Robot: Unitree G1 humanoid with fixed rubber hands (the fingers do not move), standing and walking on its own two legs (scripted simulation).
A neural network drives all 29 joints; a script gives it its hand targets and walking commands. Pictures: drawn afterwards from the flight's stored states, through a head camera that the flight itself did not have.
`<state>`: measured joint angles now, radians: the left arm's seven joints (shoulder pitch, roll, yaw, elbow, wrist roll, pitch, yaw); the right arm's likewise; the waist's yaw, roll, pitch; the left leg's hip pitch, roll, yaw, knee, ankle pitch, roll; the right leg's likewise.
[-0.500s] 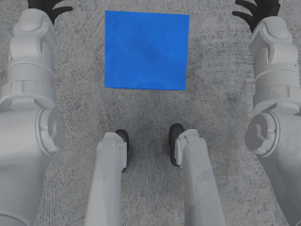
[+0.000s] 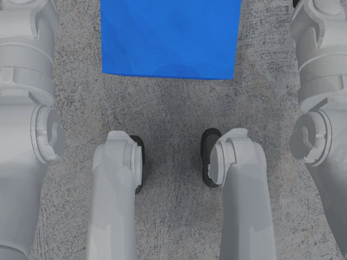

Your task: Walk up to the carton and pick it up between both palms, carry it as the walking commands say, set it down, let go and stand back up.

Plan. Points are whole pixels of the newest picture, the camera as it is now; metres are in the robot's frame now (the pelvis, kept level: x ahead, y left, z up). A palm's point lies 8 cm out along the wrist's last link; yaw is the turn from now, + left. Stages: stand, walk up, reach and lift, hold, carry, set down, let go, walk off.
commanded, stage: reach and lift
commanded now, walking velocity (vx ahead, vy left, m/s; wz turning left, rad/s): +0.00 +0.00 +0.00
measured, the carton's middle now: (169, 27) +0.54 +0.00 -0.32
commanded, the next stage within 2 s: none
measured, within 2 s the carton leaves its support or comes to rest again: neither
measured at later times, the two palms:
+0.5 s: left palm (75, 11) +0.56 +0.20 -0.25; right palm (270, 15) +0.55 -0.21 -0.25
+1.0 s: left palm (80, 8) +0.56 +0.19 -0.24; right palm (265, 13) +0.55 -0.20 -0.24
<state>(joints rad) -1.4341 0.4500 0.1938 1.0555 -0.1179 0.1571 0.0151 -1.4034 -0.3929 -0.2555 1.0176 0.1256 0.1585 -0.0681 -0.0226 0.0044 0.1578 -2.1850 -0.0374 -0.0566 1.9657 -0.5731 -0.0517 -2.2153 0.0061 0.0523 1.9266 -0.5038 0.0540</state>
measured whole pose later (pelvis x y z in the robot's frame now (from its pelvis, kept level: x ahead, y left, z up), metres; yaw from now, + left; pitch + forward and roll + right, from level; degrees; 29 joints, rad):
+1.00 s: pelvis -0.01 +0.00 -0.07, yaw +0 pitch +36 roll -1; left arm -1.58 0.46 0.03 1.17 -0.25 0.09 0.07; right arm -1.55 -0.42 -0.13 1.18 0.25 0.06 -0.10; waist -0.02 0.00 0.44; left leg -2.25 -0.03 -0.06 2.23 -0.61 -0.05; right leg -2.28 0.00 0.05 2.19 -0.54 0.06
